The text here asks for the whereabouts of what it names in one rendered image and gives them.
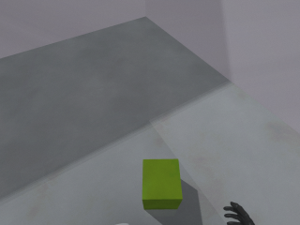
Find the carton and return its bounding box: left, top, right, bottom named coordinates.
left=142, top=158, right=183, bottom=210

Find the right robot hand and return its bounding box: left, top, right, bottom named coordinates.
left=223, top=202, right=255, bottom=225

